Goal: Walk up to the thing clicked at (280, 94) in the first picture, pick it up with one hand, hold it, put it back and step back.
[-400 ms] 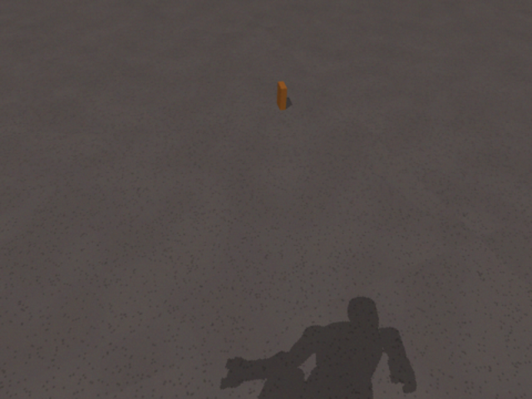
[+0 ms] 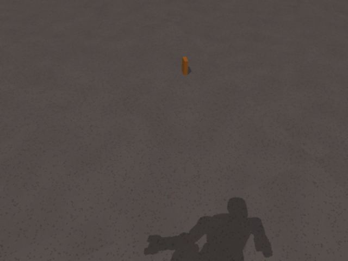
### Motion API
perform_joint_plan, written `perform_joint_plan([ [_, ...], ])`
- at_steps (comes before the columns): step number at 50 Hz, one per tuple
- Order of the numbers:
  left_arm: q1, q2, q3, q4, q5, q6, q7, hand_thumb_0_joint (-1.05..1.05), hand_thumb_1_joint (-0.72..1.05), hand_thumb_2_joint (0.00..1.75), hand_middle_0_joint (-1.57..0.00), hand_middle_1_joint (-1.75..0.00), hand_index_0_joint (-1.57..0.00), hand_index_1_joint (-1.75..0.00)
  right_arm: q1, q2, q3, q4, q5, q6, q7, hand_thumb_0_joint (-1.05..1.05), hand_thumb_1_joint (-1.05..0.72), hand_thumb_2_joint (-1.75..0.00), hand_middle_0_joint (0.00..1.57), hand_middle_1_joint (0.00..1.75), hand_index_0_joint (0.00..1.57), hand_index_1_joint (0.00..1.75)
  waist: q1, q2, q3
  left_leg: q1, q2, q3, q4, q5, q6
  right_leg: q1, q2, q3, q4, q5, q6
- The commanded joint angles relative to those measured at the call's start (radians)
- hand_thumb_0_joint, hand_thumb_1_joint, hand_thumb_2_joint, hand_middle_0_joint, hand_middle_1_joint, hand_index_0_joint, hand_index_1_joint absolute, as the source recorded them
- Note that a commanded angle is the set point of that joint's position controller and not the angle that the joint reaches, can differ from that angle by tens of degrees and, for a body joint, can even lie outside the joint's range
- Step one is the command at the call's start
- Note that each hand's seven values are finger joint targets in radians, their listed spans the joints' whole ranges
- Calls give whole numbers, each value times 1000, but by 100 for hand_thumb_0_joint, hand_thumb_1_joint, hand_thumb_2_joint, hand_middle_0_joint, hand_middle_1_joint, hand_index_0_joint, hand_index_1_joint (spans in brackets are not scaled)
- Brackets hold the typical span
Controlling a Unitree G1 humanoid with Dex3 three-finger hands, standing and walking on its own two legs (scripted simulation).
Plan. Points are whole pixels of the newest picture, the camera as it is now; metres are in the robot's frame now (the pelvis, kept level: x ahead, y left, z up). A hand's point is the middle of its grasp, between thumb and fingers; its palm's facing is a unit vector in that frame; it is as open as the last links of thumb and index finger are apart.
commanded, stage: stand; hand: left
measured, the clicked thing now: (184, 66) +2.03 -0.06 -0.70
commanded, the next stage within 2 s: walk up in 0.72 s
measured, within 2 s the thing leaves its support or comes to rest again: neither
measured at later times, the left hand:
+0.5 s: hand out of the picture +0.06 +0.25 -0.16, palm faces -0.03 -0.94 -0.33, open 7.4 cm
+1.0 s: hand out of the picture +0.16 +0.25 -0.13, palm faces -0.12 -0.91 -0.40, open 7.4 cm
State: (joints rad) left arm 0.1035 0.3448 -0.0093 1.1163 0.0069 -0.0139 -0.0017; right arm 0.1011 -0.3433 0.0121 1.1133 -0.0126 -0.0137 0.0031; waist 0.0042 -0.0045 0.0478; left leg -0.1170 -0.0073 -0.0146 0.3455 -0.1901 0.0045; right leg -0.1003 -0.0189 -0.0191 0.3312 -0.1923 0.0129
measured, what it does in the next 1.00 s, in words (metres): lifts its right foot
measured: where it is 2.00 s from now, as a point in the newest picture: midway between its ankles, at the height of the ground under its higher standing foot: (198, 205)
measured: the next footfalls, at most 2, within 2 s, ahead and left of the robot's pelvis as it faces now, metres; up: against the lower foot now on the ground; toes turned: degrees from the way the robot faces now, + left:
right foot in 1.06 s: +0.19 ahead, -0.23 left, +0.00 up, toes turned -11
left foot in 1.54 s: +0.50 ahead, +0.02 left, +0.00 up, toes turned +1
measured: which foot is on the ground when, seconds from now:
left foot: down 0.00-1.00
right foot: down 0.00-0.78, up 0.80-1.00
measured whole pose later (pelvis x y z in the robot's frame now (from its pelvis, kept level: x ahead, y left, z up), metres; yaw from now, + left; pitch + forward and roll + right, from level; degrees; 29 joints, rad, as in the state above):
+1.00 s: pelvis +0.05 -0.05 -0.01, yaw -5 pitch -1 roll +1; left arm 0.19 0.47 0.08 1.00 0.03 -0.02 -0.11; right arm 0.25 -0.43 -0.10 1.03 -0.05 -0.06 0.07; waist -0.02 0.00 0.00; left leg -0.02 0.06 0.05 0.33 -0.30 0.01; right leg -0.42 -0.10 -0.01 0.68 -0.36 0.00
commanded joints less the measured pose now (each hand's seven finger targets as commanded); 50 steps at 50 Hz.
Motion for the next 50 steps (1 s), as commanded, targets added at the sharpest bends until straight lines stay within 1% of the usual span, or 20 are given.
perform_joint_plan([
  [1, -32, 204, 45, -59, 4, -18, 11, 0, 90, 90, -20, -30, -20, -30, -42, -217, -48, -56, 5, -21, -15, 0, -90, -90, 20, 30, 20, 30, 3, 18, -84, 12, 133, -92, -52, 195, 22, 25, -115, 84, -42, 163, -35],
  [2, -31, 206, 45, -61, 5, -19, 11, 0, 90, 90, -20, -30, -20, -30, -46, -214, -48, -58, 6, -22, -15, 0, -90, -90, 20, 30, 20, 30, 2, 14, -87, 16, 133, -91, -48, 201, 24, 26, -116, 84, -42, 175, -34],
  [7, -34, 203, 45, -56, 3, -17, 11, 0, 90, 90, -20, -30, -20, -30, -30, -210, -46, -50, 3, -19, -14, 0, -90, -90, 20, 30, 20, 30, -3, 12, -44, -19, 129, -95, -72, 127, 21, 8, -112, 86, -55, 105, -34],
  [12, -26, 208, 47, -55, 7, -16, 10, 0, 90, 90, -20, -30, -20, -30, -32, -212, -47, -55, 4, -19, -13, 0, -90, -90, 20, 30, 20, 30, -3, 8, -56, -17, 130, -101, -78, 109, 23, 11, -111, 84, -54, 84, -33],
  [18, -23, 207, 45, -54, 7, -18, 11, 0, 90, 90, -20, -30, -20, -30, -32, -215, -50, -49, 5, -18, -13, 0, -90, -90, 20, 30, 20, 30, -3, 7, -57, -7, 125, -101, -68, 107, 19, 1, -113, 87, -62, 73, -34],
  [25, -19, 211, 45, -59, 5, -20, 11, 0, 90, 90, -20, -30, -20, -30, -27, -213, -46, -49, 4, -19, -12, 0, -90, -90, 20, 30, 20, 30, -4, 12, -74, 1, 124, -95, -61, 152, 23, 19, -119, 90, -53, 141, -33],
  [35, -13, 216, 47, -56, 5, -16, 12, 0, 90, 90, -20, -30, -20, -30, -22, -209, -43, -50, 5, -19, -14, 0, -90, -90, 20, 30, 20, 30, -3, 1, -62, 11, 128, -99, -64, 170, 21, 8, -115, 83, -49, 125, -36],
  [36, 41, 334, 126, -134, 28, -30, -28, 0, 90, 90, -20, -30, -20, -30, 50, -341, -129, -111, -19, -47, 12, 0, -90, -90, 20, 30, 20, 30, -10, -17, -205, 66, 132, -120, 22, -413, 94, -49, -73, 108, 55, -373, -75],
  [37, -24, 314, 124, -144, 33, -29, -44, 0, 90, 90, -20, -30, -20, -30, 56, -353, -143, -99, -29, -52, 25, 0, -90, -90, 20, 30, 20, 30, -34, 44, -99, 38, 151, -167, -12, -581, 111, -231, -65, 100, 138, -489, -78],
  [38, -92, 280, 120, -174, 32, -24, -53, 0, 90, 90, -20, -30, -20, -30, 86, -364, -152, -97, -33, -51, 30, 0, -90, -90, 20, 30, 20, 30, -66, 122, -16, 76, 209, -251, -105, -689, 143, -423, -26, 37, 244, -452, -55],
  [39, -147, 255, 115, -205, 35, -23, -64, 0, 90, 90, -20, -30, -20, -30, 115, -375, -165, -103, -29, -56, 31, 0, -90, -90, 20, 30, 20, 30, -98, 197, 40, 100, 341, -398, -218, -715, 204, -559, -14, -12, 453, -307, -38],
  [40, -172, 258, 114, -231, 37, -29, -64, 0, 90, 90, -20, -30, -20, -30, 128, -390, -173, -118, -30, -66, 31, 0, -90, -90, 20, 30, 20, 30, -108, 163, 83, 104, 429, -487, -258, -641, 254, -654, -54, 74, 522, -276, -33],
  [41, -169, 273, 116, -236, 34, -37, -71, 0, 90, 90, -20, -30, -20, -30, 109, -390, -180, -132, -27, -74, 29, 0, -90, -90, 20, 30, 20, 30, -91, 110, 86, 114, 458, -498, -270, -578, 262, -640, -97, 132, 510, -273, -42],
  [42, -131, 281, 116, -226, 28, -46, -79, 0, 90, 90, -20, -30, -20, -30, 101, -375, -178, -142, -24, -79, 29, 0, -90, -90, 20, 30, 20, 30, -65, 79, 42, 162, 433, -460, -265, -532, 253, -624, -112, 144, 505, -265, -39],
  [43, -100, 283, 115, -221, 25, -50, -86, 0, 90, 90, -20, -30, -20, -30, 83, -359, -173, -154, -27, -82, 30, 0, -90, -90, 20, 30, 20, 30, -55, 80, 3, 199, 384, -373, -247, -472, 234, -608, -108, 117, 477, -264, -32],
  [44, -78, 281, 117, -217, 27, -47, -95, 0, 90, 90, -20, -30, -20, -30, 74, -353, -172, -164, -32, -82, 34, 0, -90, -90, 20, 30, 20, 30, -53, 101, -14, 195, 342, -298, -237, -456, 220, -584, -94, 76, 449, -253, -20],
  [45, -35, 278, 122, -214, 25, -42, -103, 0, 90, 90, -20, -30, -20, -30, 27, -365, -179, -182, -32, -84, 39, 0, -90, -90, 20, 30, 20, 30, -19, 154, -21, 130, 330, -249, -243, -471, 203, -497, -102, 54, 439, -229, -16],
  [46, -22, 281, 122, -212, 25, -39, -109, 0, 90, 90, -20, -30, -20, -30, 11, -360, -176, -192, -32, -84, 43, 0, -90, -90, 20, 30, 20, 30, -17, 159, -19, 78, 291, -187, -237, -448, 189, -441, -87, 23, 408, -199, -6],
  [48, 8, 276, 129, -213, 24, -36, -114, 0, 90, 90, -20, -30, -20, -30, -25, -366, -176, -202, -32, -81, 51, 0, -90, -90, 20, 30, 20, 30, 8, 201, -16, -33, 258, -106, -213, -416, 162, -294, -81, -8, 331, -129, -3],
  [50, 48, 275, 139, -193, 25, -39, -110, 0, 90, 90, -20, -30, -20, -30, -43, -356, -172, -209, -34, -72, 57, 0, -90, -90, 20, 30, 20, 30, 36, 169, -6, -145, 223, -33, -140, -395, 142, -141, -60, -53, 256, -43, -1],
])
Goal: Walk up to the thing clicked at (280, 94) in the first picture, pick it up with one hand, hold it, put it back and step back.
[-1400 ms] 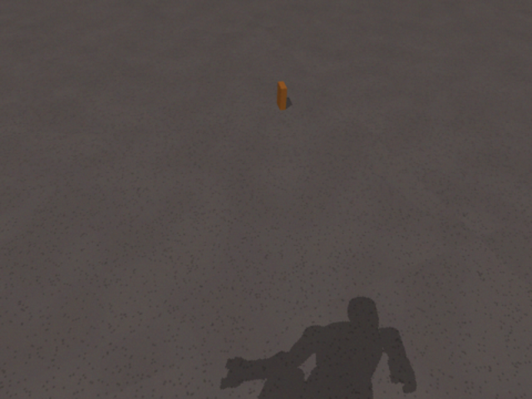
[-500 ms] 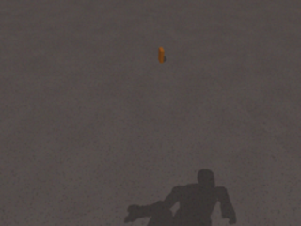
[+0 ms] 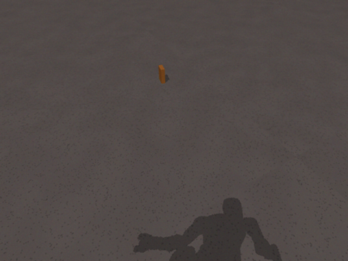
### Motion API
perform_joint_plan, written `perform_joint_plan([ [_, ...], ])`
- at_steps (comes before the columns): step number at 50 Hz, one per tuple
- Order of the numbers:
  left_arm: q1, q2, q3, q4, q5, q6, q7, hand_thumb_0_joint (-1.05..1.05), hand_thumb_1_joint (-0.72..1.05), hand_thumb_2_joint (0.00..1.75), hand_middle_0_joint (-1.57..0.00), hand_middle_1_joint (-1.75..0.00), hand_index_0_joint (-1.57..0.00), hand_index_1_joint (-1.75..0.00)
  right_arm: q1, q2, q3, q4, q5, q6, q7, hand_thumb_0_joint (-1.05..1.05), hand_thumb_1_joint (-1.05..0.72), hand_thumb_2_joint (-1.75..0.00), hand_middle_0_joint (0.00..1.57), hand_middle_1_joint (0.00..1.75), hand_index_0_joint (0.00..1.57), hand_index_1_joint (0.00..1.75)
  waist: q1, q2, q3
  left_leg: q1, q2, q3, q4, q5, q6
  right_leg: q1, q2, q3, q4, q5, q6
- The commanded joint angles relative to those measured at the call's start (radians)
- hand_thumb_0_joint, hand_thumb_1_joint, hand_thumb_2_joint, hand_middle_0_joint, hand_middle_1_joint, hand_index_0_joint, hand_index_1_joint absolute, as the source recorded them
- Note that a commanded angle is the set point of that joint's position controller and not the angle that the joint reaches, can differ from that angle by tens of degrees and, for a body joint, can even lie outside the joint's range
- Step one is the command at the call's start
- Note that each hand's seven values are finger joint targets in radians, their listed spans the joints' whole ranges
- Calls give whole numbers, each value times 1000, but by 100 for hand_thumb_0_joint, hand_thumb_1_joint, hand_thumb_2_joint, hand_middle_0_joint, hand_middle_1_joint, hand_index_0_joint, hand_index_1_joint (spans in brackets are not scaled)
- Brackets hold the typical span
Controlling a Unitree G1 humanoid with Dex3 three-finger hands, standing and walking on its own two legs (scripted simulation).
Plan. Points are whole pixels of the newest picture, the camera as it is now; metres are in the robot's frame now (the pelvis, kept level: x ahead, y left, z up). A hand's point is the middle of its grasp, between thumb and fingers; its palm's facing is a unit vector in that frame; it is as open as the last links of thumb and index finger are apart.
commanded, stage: walk up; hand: left
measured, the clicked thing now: (161, 74) +1.97 +0.14 -0.70
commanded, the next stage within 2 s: none
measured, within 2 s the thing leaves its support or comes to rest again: neither
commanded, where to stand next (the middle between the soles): +1.61 -0.06 m, yaw -3 degrees
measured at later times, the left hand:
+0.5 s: hand (93, 238) +0.24 +0.23 -0.16, palm faces +0.02 -0.94 -0.35, open 7.4 cm
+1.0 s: hand (127, 118) +0.70 +0.21 -0.14, palm faces -0.08 -0.91 -0.41, open 7.4 cm
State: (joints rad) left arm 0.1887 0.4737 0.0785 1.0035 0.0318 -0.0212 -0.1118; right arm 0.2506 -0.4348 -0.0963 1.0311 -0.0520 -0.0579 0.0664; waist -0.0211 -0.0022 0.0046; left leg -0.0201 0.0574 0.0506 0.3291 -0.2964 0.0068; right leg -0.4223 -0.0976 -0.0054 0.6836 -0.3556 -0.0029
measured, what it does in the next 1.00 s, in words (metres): walks ahead: right foot, then left foot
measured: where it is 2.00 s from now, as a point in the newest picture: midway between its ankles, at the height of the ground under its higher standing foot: (181, 151)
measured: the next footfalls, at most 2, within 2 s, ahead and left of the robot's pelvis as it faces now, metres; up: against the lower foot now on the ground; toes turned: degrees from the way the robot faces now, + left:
right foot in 0.06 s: +0.15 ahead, -0.17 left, +0.00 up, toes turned -6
left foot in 0.54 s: +0.44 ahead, +0.10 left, +0.00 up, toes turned +6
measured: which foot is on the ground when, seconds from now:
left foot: down 0.00-0.08, up 0.10-0.52, down 0.54-1.00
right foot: up 0.00-0.04, down 0.06-0.58, up 0.60-0.96, down 0.98-1.00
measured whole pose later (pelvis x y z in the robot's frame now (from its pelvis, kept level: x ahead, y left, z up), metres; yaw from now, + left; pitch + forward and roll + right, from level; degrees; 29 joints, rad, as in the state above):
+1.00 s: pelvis +0.57 -0.07 -0.03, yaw -2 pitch -2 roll +1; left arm 0.17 0.43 0.06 0.89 0.00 -0.08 -0.09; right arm 0.35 -0.45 -0.07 0.93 -0.01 -0.07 0.06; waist -0.04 0.05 0.04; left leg 0.02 0.11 0.10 0.64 -0.55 -0.01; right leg -0.48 -0.06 -0.08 0.67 -0.16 -0.03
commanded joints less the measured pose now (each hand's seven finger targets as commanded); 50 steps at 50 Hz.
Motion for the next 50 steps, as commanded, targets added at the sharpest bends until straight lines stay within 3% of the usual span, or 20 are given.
perform_joint_plan([
  [1, 31, 145, 55, -59, -1, -34, 6, 0, 90, 90, -20, -30, -20, -30, -222, -255, -59, -135, 8, -24, -5, 0, -90, -90, 20, 30, 20, 30, 105, 123, 35, -313, 135, -53, -43, -326, 128, 284, 37, -104, -139, 188, 13],
  [3, 256, 221, 89, 23, 3, -50, 34, 0, 90, 90, -20, -30, -20, -30, -212, -175, -29, -145, 0, -16, -8, 0, -90, -90, 20, 30, 20, 30, 206, -151, -52, -580, 36, 46, 391, -331, 85, 663, 71, -87, -147, 94, -6],
  [4, 371, 299, 115, 29, 9, -57, 55, 0, 90, 90, -20, -30, -20, -30, -192, -90, 5, -165, 5, -17, -5, 0, -90, -90, 20, 30, 20, 30, 252, -403, -67, -750, -79, 54, 730, -375, 58, 705, -65, 199, -323, -250, -39],
  [5, 278, 341, 109, -29, 12, -67, 63, 0, 90, 90, -20, -30, -20, -30, -163, -116, 0, -176, 30, -9, -6, 0, -90, -90, 20, 30, 20, 30, 192, -325, -32, -778, -110, -75, 891, -273, 19, 552, -287, 639, -596, -614, -110],
  [6, 143, 383, 103, -80, -5, -69, 58, 0, 90, 90, -20, -30, -20, -30, -154, -213, -26, -165, 22, -6, -11, 0, -90, -90, 20, 30, 20, 30, 139, -215, 51, -716, -20, -138, 899, -201, 15, 384, -366, 764, -660, -706, -184],
  [7, 71, 362, 97, -105, -15, -74, 60, 0, 90, 90, -20, -30, -20, -30, -166, -247, -32, -147, 28, -12, -9, 0, -90, -90, 20, 30, 20, 30, 109, -144, 114, -716, 27, -164, 898, -129, 21, 317, -342, 699, -651, -606, -206],
  [11, -2, 236, 58, -107, -31, -96, 69, 0, 90, 90, -20, -30, -20, -30, -36, -215, -26, -84, 51, -9, 18, 0, -90, -90, 20, 30, 20, 30, 12, -115, 116, -553, 61, -150, 735, 59, 23, 204, -174, 256, -585, -253, -136],
  [17, 18, 252, 63, -141, -26, -118, 72, 0, 90, 90, -20, -30, -20, -30, -159, -202, -37, -170, 34, 8, 51, 0, -90, -90, 20, 30, 20, 30, 28, -64, 153, -605, 80, -97, 489, 163, -31, 227, -164, 136, -630, -185, -173],
  [24, 135, 240, 48, -120, -27, -92, 68, 0, 90, 90, -20, -30, -20, -30, -262, -142, -31, -212, 29, -13, 45, 0, -90, -90, 20, 30, 20, 30, 92, -58, 63, -370, 29, 30, 214, 193, 9, 350, -148, 12, -445, 270, -176],
  [27, 145, 185, 25, -145, -35, -74, 79, 0, 90, 90, -20, -30, -20, -30, 75, -223, -69, -119, -2, -27, 14, 0, -90, -90, 20, 30, 20, 30, -64, 105, -132, 81, -35, 44, 151, 55, 86, 227, -46, -93, 87, 499, -113],
  [28, 188, 108, -2, -164, -38, -72, 84, 0, 90, 90, -20, -30, -20, -30, 225, -307, -102, -105, -19, -29, -2, 0, -90, -90, 20, 30, 20, 30, -125, 290, -225, 320, 170, -263, 113, -140, 158, -45, 37, -99, 386, 197, -66],
  [29, 210, 128, 4, -171, -57, -73, 89, 0, 90, 90, -20, -30, -20, -30, 217, -364, -114, -134, 5, -35, -10, 0, -90, -90, 20, 30, 20, 30, -112, 335, -250, 466, 378, -738, -20, -149, 267, -307, 203, -19, 518, -172, -41],
  [30, 136, 211, 12, -160, -43, -75, 100, 0, 90, 90, -20, -30, -20, -30, 182, -359, -122, -139, 40, -33, -14, 0, -90, -90, 20, 30, 20, 30, -114, 221, -230, 398, 410, -731, -32, -140, 313, -318, 87, 104, 565, -157, -67],
  [32, 54, 189, -3, -166, -54, -91, 89, 0, 90, 90, -20, -30, -20, -30, 93, -279, -79, -168, 46, -36, -28, 0, -90, -90, 20, 30, 20, 30, -76, 71, -109, 195, 300, -376, 2, 267, 231, -265, 46, 173, 541, -32, -55],
  [34, 114, 151, 3, -142, -64, -81, 72, 0, 90, 90, -20, -30, -20, -30, 23, -225, -48, -184, 58, -45, -29, 0, -90, -90, 20, 30, 20, 30, -9, 99, -27, -18, 228, -188, -37, 330, 185, -147, 12, 125, 445, 32, -43],
  [39, 44, 124, 5, -179, -40, -59, 32, 0, 90, 90, -20, -30, -20, -30, -36, -222, -35, -229, 51, -69, -22, 0, -90, -90, 20, 30, 20, 30, 22, 116, 109, -163, 222, -59, -130, 303, 218, -142, -27, 24, 169, 120, 9],
  [43, -19, 121, 19, -180, -31, -65, 16, 0, 90, 90, -20, -30, -20, -30, -40, -242, -37, -229, 49, -68, -15, 0, -90, -90, 20, 30, 20, 30, 15, 145, 83, -205, 174, -3, -82, 203, 166, 49, -3, -36, -63, 322, -15],
  [47, 101, 150, 48, -127, -28, -59, 26, 0, 90, 90, -20, -30, -20, -30, -52, -249, -41, -227, 52, -55, -21, 0, -90, -90, 20, 30, 20, 30, 102, 63, 10, -265, 174, 7, 131, 256, 135, 300, 45, -93, -63, 300, -46],
  [49, 311, 250, 92, -87, -21, -73, 53, 0, 90, 90, -20, -30, -20, -30, 82, -148, -4, -218, 50, -51, -21, 0, -90, -90, 20, 30, 20, 30, 186, -245, -154, -404, 11, 76, 659, 178, 78, 600, -31, 103, -191, -42, -81],
  [50, 319, 322, 101, -113, -19, -83, 63, 0, 90, 90, -20, -30, -20, -30, 139, -114, 13, -233, 53, -46, -19, 0, -90, -90, 20, 30, 20, 30, 144, -356, -151, -569, -82, 34, 859, -192, 42, 651, -281, 548, -357, -113, -150],
])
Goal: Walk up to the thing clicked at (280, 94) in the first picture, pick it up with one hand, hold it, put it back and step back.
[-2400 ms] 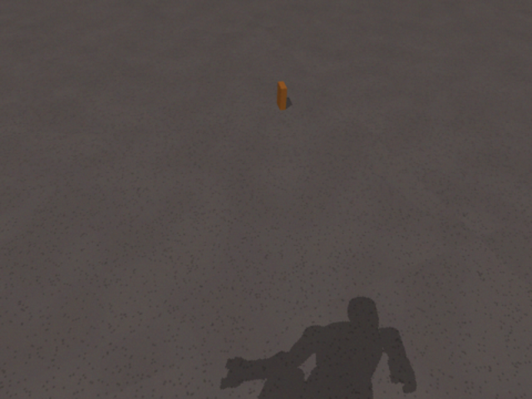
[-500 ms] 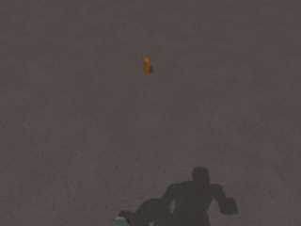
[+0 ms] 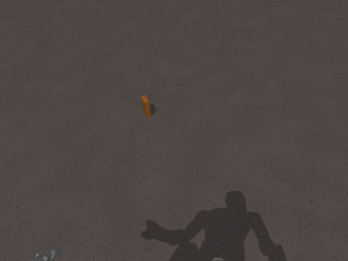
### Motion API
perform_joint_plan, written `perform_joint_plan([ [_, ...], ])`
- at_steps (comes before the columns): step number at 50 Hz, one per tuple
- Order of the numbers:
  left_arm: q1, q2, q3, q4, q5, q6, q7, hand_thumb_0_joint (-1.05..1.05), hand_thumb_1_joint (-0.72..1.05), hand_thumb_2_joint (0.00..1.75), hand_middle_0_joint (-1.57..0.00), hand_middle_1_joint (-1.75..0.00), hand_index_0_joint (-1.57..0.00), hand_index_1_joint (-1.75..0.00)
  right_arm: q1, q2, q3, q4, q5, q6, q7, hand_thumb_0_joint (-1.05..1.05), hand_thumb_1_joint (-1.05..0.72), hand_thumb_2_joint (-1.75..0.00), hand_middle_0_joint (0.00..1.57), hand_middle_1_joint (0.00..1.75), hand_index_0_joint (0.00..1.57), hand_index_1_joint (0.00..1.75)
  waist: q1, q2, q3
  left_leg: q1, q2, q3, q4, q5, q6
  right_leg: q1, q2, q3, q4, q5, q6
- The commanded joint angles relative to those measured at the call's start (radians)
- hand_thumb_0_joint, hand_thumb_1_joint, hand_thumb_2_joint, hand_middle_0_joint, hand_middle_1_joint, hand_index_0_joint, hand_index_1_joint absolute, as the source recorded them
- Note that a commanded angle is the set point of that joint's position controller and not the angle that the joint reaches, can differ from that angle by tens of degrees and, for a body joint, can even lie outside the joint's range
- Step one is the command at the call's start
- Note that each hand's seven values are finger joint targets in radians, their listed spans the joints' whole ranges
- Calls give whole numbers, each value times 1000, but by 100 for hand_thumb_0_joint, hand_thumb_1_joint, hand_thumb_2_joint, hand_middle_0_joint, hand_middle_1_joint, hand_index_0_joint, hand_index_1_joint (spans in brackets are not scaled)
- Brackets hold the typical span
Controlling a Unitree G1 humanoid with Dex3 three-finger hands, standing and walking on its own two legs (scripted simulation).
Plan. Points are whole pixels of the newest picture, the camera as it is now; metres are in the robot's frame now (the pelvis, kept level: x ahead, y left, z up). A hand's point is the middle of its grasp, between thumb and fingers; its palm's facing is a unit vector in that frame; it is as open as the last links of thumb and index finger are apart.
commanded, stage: walk up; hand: left
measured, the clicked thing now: (146, 106) +1.40 +0.26 -0.66
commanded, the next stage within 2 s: none
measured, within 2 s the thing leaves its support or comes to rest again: neither
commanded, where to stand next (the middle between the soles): +1.04 +0.04 m, yaw -1 degrees
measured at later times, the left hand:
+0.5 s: hand (60, 235) +0.25 +0.33 -0.14, palm faces +0.02 -0.93 -0.37, open 7.4 cm
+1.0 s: hand (100, 131) +0.61 +0.29 -0.11, palm faces -0.11 -0.92 -0.38, open 7.4 cm
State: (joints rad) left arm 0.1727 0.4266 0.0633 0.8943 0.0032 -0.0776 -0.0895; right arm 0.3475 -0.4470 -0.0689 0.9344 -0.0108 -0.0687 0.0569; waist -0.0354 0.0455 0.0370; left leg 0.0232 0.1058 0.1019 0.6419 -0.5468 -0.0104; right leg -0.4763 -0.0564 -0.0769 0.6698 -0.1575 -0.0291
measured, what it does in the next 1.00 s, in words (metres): walks ahead: left foot, then right foot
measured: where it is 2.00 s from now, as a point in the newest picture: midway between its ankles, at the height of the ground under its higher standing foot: (170, 168)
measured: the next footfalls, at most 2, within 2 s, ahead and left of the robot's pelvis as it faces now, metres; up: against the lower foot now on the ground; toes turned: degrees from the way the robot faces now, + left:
left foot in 0.44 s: +0.38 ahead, +0.15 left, +0.00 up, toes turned +7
right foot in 0.96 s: +0.63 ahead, -0.07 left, +0.00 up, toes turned -5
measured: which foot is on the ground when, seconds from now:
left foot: down 0.00-0.00, up 0.02-0.42, down 0.44-1.00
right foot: down 0.00-0.48, up 0.50-0.94, down 0.96-1.00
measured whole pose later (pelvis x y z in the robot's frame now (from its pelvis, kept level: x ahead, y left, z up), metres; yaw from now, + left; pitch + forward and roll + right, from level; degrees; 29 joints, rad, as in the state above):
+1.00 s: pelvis +0.48 +0.04 +0.01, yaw -1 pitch -3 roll +1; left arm 0.17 0.38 0.04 0.89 0.01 -0.06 -0.07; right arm 0.36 -0.42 -0.06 0.88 -0.01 -0.06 0.04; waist -0.05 0.04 0.10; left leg 0.00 0.04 0.13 0.59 -0.49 0.02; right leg -0.41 -0.02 -0.07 0.59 -0.14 -0.05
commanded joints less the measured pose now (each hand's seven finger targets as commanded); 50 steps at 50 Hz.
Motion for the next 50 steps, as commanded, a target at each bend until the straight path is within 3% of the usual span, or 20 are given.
perform_joint_plan([
  [1, 287, 384, 112, -16, -11, -27, 44, 0, 90, 90, -20, -30, -20, -30, 4, -205, -38, -121, 14, -29, -19, 0, -90, -90, 20, 30, 20, 30, 161, -305, -167, -691, -108, -85, 643, 27, 47, 715, -392, 801, -417, -268, -215],
  [2, 228, 370, 109, -36, -24, -26, 52, 0, 90, 90, -20, -30, -20, -30, -43, -225, -42, -108, 11, -27, -27, 0, -90, -90, 20, 30, 20, 30, 146, -239, -117, -702, -57, -146, 690, 86, 45, 626, -383, 768, -428, -213, -224],
  [5, 111, 273, 75, -54, -21, -41, 63, 0, 90, 90, -20, -30, -20, -30, -42, -172, -31, -79, 34, -17, -16, 0, -90, -90, 20, 30, 20, 30, 62, -188, -25, -583, -10, -179, 563, 256, 65, 377, -224, 344, -389, 86, -136],
  [8, 86, 232, 57, -63, -16, -50, 60, 0, 90, 90, -20, -30, -20, -30, -9, -158, -42, -66, 13, 7, 2, 0, -90, -90, 20, 30, 20, 30, 27, -165, 23, -511, -3, -163, 441, 322, 37, 235, -174, 195, -438, 21, -146],
  [13, 115, 264, 71, -83, -1, -61, 54, 0, 90, 90, -20, -30, -20, -30, -176, -148, -46, -126, -6, 13, 33, 0, -90, -90, 20, 30, 20, 30, 68, -146, 69, -579, 20, -111, 135, 386, -9, 250, -191, 152, -511, -184, -174],
  [18, 141, 278, 73, -73, 4, -52, 52, 0, 90, 90, -20, -30, -20, -30, -251, -137, -54, -138, -5, -3, 47, 0, -90, -90, 20, 30, 20, 30, 84, -140, 32, -428, 4, -67, -47, 463, 24, 286, -200, 111, -424, -92, -151],
  [20, 138, 289, 73, -73, 5, -45, 56, 0, 90, 90, -20, -30, -20, -30, -217, -142, -60, -128, -5, -5, 44, 0, -90, -90, 20, 30, 20, 30, 65, -132, 13, -356, -11, -43, -66, 417, 38, 283, -209, 111, -371, -64, -150],
  [21, 113, 292, 69, -80, 10, -41, 58, 0, 90, 90, -20, -30, -20, -30, -140, -156, -67, -106, -7, -7, 39, 0, -90, -90, 20, 30, 20, 30, 12, -105, -16, -246, -23, -40, -79, 408, 51, 251, -209, 105, -285, 7, -135],
  [22, 128, 255, 56, -83, 9, -36, 61, 0, 90, 90, -20, -30, -20, -30, -33, -192, -81, -72, -16, -14, 28, 0, -90, -90, 20, 30, 20, 30, -35, -9, -75, -96, -48, -51, -99, 345, 73, 209, -151, 57, -76, 111, -110],
  [23, 184, 189, 29, -82, 2, -31, 65, 0, 90, 90, -20, -30, -20, -30, 98, -254, -104, -40, -34, -23, 13, 0, -90, -90, 20, 30, 20, 30, -89, 167, -156, 92, 35, -200, -178, 169, 129, 70, -66, -12, 246, 84, -68],
  [24, 232, 98, 3, -89, -6, -25, 60, 0, 90, 90, -20, -30, -20, -30, 123, -317, -118, -61, -34, -30, -3, 0, -90, -90, 20, 30, 20, 30, -70, 354, -176, 215, 255, -602, -268, 106, 166, -163, 85, 39, 471, -387, -18],
  [25, 237, 211, 27, -72, -10, -15, 79, 0, 90, 90, -20, -30, -20, -30, 85, -346, -120, -83, 3, -30, -6, 0, -90, -90, 20, 30, 20, 30, -63, 222, -175, 191, 338, -800, -376, 61, 245, -221, 78, 115, 546, -392, -34],
  [26, 189, 252, 25, -60, -2, -16, 85, 0, 90, 90, -20, -30, -20, -30, 35, -320, -120, -86, 20, -25, -9, 0, -90, -90, 20, 30, 20, 30, -55, 150, -116, 125, 338, -750, -378, 105, 276, -252, 27, 149, 591, -337, -41],
  [28, 172, 225, 22, -36, -20, -20, 71, 0, 90, 90, -20, -30, -20, -30, -42, -230, -73, -107, 17, -32, -22, 0, -90, -90, 20, 30, 20, 30, -3, 31, -20, -58, 207, -393, -350, 491, 149, -133, -8, 231, 498, -179, -26],
  [30, 210, 198, 24, -18, -31, -6, 60, 0, 90, 90, -20, -30, -20, -30, -48, -195, -56, -104, 23, -43, -26, 0, -90, -90, 20, 30, 20, 30, 27, 78, -2, -125, 147, -242, -357, 694, 101, -58, -16, 197, 423, -117, -9],
  [35, 156, 177, 24, -50, -14, 21, 38, 0, 90, 90, -20, -30, -20, -30, -58, -197, -60, -135, 14, -55, -31, 0, -90, -90, 20, 30, 20, 30, 37, 86, 30, -105, 147, -147, -416, 703, 168, -110, -17, 150, 314, -22, 22],
  [45, -47, 140, 26, -95, 5, 10, 18, 0, 90, 90, -20, -30, -20, -30, -17, -204, -67, -146, 3, -27, -34, 0, -90, -90, 20, 30, 20, 30, -6, 42, 36, -89, 143, -90, -324, 640, 167, 81, -14, 34, -99, 56, -14],
  [48, 145, 199, 58, -37, 12, -10, 40, 0, 90, 90, -20, -30, -20, -30, -3, -163, -47, -164, 4, -25, -33, 0, -90, -90, 20, 30, 20, 30, 95, -100, -91, -201, 69, -38, 28, 663, 132, 437, 27, 29, -179, -3, -54],
  [49, 247, 261, 84, -23, 15, -17, 53, 0, 90, 90, -20, -30, -20, -30, 59, -111, -27, -170, 5, -27, -28, 0, -90, -90, 20, 30, 20, 30, 125, -260, -195, -322, -13, 3, 278, 463, 103, 605, -115, 241, -243, -129, -76],
  [50, 272, 330, 97, -39, 10, -21, 62, 0, 90, 90, -20, -30, -20, -30, 105, -91, -14, -170, 12, -20, -25, 0, -90, -90, 20, 30, 20, 30, 122, -358, -211, -565, -139, -30, 453, 35, 64, 737, -352, 670, -345, -193, -167],
])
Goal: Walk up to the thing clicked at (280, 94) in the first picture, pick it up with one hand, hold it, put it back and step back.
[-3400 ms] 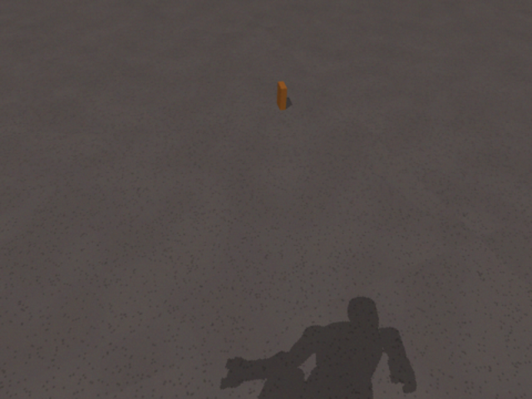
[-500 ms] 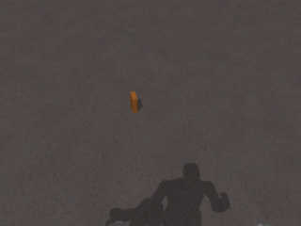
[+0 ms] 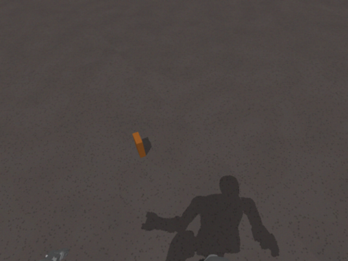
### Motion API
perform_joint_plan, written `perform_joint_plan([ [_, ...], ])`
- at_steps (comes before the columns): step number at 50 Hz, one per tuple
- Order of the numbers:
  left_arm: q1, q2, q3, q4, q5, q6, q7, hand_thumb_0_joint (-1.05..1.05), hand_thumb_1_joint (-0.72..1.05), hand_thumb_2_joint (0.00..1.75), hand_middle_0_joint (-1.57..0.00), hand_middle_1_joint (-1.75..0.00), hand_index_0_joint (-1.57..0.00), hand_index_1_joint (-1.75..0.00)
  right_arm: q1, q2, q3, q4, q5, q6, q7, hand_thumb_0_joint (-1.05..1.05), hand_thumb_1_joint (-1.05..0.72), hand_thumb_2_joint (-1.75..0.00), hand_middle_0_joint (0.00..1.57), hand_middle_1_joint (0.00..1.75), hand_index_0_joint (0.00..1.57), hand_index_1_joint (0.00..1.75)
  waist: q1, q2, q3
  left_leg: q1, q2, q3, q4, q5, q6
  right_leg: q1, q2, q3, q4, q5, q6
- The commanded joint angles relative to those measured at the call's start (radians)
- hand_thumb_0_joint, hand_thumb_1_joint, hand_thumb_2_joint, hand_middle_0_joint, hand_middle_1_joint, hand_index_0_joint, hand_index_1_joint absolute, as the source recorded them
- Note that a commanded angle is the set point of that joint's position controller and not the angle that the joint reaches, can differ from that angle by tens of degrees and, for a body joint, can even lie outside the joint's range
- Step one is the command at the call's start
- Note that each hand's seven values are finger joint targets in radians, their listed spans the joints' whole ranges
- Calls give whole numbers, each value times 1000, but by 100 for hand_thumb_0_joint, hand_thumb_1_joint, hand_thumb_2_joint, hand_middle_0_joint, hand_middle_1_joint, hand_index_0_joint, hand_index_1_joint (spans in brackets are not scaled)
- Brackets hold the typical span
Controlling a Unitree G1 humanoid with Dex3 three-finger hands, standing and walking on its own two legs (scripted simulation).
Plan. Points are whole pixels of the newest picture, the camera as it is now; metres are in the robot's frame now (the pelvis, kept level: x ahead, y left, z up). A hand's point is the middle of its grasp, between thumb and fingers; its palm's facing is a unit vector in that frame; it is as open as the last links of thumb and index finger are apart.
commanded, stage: walk up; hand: left
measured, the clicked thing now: (139, 145) +0.92 +0.25 -0.67
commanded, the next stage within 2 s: none
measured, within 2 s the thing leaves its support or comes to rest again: neither
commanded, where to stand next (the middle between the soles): +0.56 +0.02 m, yaw +0 degrees
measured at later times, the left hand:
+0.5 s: hand (54, 256) +0.19 +0.32 -0.14, palm faces +0.04 -0.93 -0.37, open 7.4 cm
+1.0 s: hand (78, 170) +0.42 +0.31 -0.12, palm faces -0.06 -0.92 -0.39, open 7.4 cm
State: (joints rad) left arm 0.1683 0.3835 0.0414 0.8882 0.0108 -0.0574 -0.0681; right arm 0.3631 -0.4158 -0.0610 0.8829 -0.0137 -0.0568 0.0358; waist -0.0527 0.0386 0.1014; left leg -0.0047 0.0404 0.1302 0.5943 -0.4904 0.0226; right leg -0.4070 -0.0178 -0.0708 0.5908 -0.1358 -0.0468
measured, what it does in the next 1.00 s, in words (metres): walks ahead: left foot, then right foot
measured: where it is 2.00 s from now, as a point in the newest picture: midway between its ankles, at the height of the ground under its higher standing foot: (172, 206)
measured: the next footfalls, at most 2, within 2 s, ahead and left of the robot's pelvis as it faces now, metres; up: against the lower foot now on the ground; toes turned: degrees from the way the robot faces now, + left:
left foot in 0.48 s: +0.32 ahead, +0.16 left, +0.00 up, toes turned +7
right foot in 1.00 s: +0.50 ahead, -0.08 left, +0.00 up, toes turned -3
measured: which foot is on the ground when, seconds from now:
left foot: down 0.00-0.00, up 0.02-0.46, down 0.48-1.00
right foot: down 0.00-0.52, up 0.54-0.98, down 1.00-1.00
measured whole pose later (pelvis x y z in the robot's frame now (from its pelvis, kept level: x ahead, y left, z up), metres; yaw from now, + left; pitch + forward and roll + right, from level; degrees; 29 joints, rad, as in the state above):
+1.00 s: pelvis +0.35 +0.03 +0.00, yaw +0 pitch -3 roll +2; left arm 0.26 0.41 0.05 0.89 0.01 -0.05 -0.06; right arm 0.37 -0.42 -0.05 0.84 -0.01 -0.06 0.04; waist -0.03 0.00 0.08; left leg -0.07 0.01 0.12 0.55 -0.41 0.00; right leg -0.38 -0.07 -0.03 0.57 -0.13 -0.03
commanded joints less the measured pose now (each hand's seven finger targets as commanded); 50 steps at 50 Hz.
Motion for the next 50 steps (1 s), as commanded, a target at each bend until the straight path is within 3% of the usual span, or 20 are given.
perform_joint_plan([
  [1, 251, 372, 119, -30, -12, -36, 43, 0, 90, 90, -20, -30, -20, -30, 39, -237, -46, -92, 14, -22, -15, 0, -90, -90, 20, 30, 20, 30, 153, -254, -238, -601, -42, -130, 579, -53, 32, 639, -427, 766, -294, -210, -235],
  [2, 224, 346, 112, -48, -22, -33, 47, 0, 90, 90, -20, -30, -20, -30, -1, -248, -48, -84, 10, -22, -20, 0, -90, -90, 20, 30, 20, 30, 152, -192, -193, -603, -15, -168, 623, -19, 26, 554, -410, 708, -306, -128, -248],
  [5, 104, 266, 83, -71, -28, -42, 57, 0, 90, 90, -20, -30, -20, -30, 35, -190, -39, -44, 29, -10, -8, 0, -90, -90, 20, 30, 20, 30, 66, -139, -68, -506, 27, -225, 536, 147, 22, 305, -254, 324, -321, 35, -105],
  [7, 96, 250, 77, -78, -20, -50, 53, 0, 90, 90, -20, -30, -20, -30, 46, -178, -38, -32, 16, 4, 3, 0, -90, -90, 20, 30, 20, 30, 51, -137, -53, -462, 13, -204, 485, 207, 11, 233, -203, 227, -331, 90, -97],
  [15, 125, 278, 97, -103, 4, -56, 41, 0, 90, 90, -20, -30, -20, -30, -109, -177, -59, -71, -8, 10, 36, 0, -90, -90, 20, 30, 20, 30, 93, -164, 26, -545, 67, -170, 170, 321, -43, 200, -218, 161, -419, -259, -131],
  [20, 157, 291, 93, -99, 1, -49, 35, 0, 90, 90, -20, -30, -20, -30, -176, -166, -57, -85, -13, -13, 42, 0, -90, -90, 20, 30, 20, 30, 104, -158, -12, -413, 59, -110, 3, 336, -13, 215, -229, 135, -322, -156, -147],
  [22, 146, 306, 91, -103, 0, -44, 36, 0, 90, 90, -20, -30, -20, -30, -138, -173, -61, -73, -13, -20, 38, 0, -90, -90, 20, 30, 20, 30, 75, -132, -29, -326, 42, -82, -36, 310, 5, 196, -248, 145, -254, -92, -146],
  [24, 156, 260, 70, -111, 1, -38, 38, 0, 90, 90, -20, -30, -20, -30, 11, -212, -77, -24, -18, -33, 21, 0, -90, -90, 20, 30, 20, 30, -7, -6, -108, -80, -9, -72, -88, 263, 30, 125, -182, 82, 12, 94, -103],
  [25, 197, 197, 46, -118, -8, -35, 40, 0, 90, 90, -20, -30, -20, -30, 123, -278, -99, -4, -31, -40, 7, 0, -90, -90, 20, 30, 20, 30, -53, 194, -186, 65, 102, -247, -191, 99, 75, 26, -93, 8, 312, 61, -58],
  [26, 254, 131, 31, -119, -22, -30, 37, 0, 90, 90, -20, -30, -20, -30, 112, -346, -111, -41, -30, -46, -3, 0, -90, -90, 20, 30, 20, 30, -22, 334, -201, 216, 337, -704, -282, 48, 164, -258, 72, 15, 503, -382, 7],
  [27, 221, 255, 60, -88, -10, -17, 56, 0, 90, 90, -20, -30, -20, -30, 95, -354, -114, -45, 7, -40, -2, 0, -90, -90, 20, 30, 20, 30, -38, 185, -179, 141, 402, -790, -321, 20, 251, -265, 15, 99, 578, -431, -11],
  [28, 186, 281, 55, -86, -4, -16, 60, 0, 90, 90, -20, -30, -20, -30, 60, -329, -111, -51, 16, -33, -4, 0, -90, -90, 20, 30, 20, 30, -26, 133, -107, 53, 397, -738, -331, 49, 266, -277, -20, 134, 616, -398, -14],
  [29, 178, 277, 49, -76, -8, -15, 54, 0, 90, 90, -20, -30, -20, -30, 13, -287, -89, -63, 17, -32, -9, 0, -90, -90, 20, 30, 20, 30, -3, 52, -56, -55, 319, -545, -328, 179, 207, -213, -33, 192, 575, -311, -8],
  [31, 238, 249, 52, -41, -21, -8, 42, 0, 90, 90, -20, -30, -20, -30, -41, -231, -63, -79, 18, -42, -14, 0, -90, -90, 20, 30, 20, 30, 42, 73, -23, -140, 223, -328, -328, 342, 118, -139, -56, 188, 485, -212, -2],
  [36, 211, 218, 53, -43, -9, 6, 23, 0, 90, 90, -20, -30, -20, -30, -32, -234, -67, -102, 12, -54, -14, 0, -90, -90, 20, 30, 20, 30, 31, 117, -24, -140, 212, -240, -366, 359, 171, -143, -67, 125, 372, -105, 47],
  [40, 111, 204, 56, -72, -1, 4, 10, 0, 90, 90, -20, -30, -20, -30, -18, -248, -75, -102, 8, -50, -12, 0, -90, -90, 20, 30, 20, 30, 12, 110, 16, -123, 215, -217, -381, 324, 190, -166, -92, 93, 225, -67, 52],
  [43, 67, 184, 53, -85, 2, -5, 6, 0, 90, 90, -20, -30, -20, -30, -2, -240, -71, -106, 6, -43, -10, 0, -90, -90, 20, 30, 20, 30, 8, 93, 13, -110, 202, -184, -333, 435, 180, -115, -88, 56, 104, -30, 40],
  [48, 149, 185, 65, -50, 1, -26, 14, 0, 90, 90, -20, -30, -20, -30, -55, -241, -68, -142, 9, -27, -13, 0, -90, -90, 20, 30, 20, 30, 77, 34, -61, -186, 198, -163, -137, 473, 146, 175, -31, 16, -78, -1, 9],
  [49, 232, 225, 82, -25, 4, -35, 25, 0, 90, 90, -20, -30, -20, -30, -40, -204, -53, -147, 12, -27, -13, 0, -90, -90, 20, 30, 20, 30, 117, -59, -129, -216, 152, -132, 38, 504, 118, 321, -24, 44, -109, -14, -7],
  [50, 299, 280, 102, -14, 12, -45, 37, 0, 90, 90, -20, -30, -20, -30, 12, -148, -32, -151, 14, -29, -11, 0, -90, -90, 20, 30, 20, 30, 141, -220, -190, -317, 70, -66, 262, 389, 88, 448, -102, 159, -186, -128, -32],
])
